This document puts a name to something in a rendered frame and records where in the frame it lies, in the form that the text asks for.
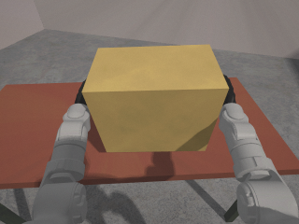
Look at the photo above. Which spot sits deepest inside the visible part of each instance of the carton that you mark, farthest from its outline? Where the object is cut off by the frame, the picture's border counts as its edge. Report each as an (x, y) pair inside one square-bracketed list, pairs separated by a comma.
[(155, 98)]

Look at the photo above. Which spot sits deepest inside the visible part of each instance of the left robot hand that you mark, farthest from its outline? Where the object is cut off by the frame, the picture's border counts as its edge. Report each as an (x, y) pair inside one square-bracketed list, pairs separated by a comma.
[(80, 99)]

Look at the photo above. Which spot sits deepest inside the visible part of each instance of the left robot forearm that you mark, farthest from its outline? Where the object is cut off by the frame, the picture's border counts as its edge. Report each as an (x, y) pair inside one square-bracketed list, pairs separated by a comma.
[(67, 160)]

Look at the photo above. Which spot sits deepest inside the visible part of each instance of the right robot forearm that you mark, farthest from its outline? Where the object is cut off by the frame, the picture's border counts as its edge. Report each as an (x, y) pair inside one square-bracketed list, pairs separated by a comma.
[(250, 161)]

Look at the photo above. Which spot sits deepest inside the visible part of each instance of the right robot hand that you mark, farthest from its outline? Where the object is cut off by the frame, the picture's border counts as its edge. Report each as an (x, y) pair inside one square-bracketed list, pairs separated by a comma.
[(230, 97)]

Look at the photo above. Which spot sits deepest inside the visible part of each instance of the table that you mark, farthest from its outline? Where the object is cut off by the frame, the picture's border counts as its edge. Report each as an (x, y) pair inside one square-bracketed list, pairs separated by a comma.
[(31, 115)]

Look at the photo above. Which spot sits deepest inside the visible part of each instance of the robot left upper arm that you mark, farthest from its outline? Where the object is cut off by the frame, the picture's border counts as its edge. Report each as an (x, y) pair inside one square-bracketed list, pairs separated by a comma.
[(60, 203)]

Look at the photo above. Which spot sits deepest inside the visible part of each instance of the robot right upper arm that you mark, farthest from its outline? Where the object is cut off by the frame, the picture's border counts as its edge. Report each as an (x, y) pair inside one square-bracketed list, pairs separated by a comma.
[(266, 202)]

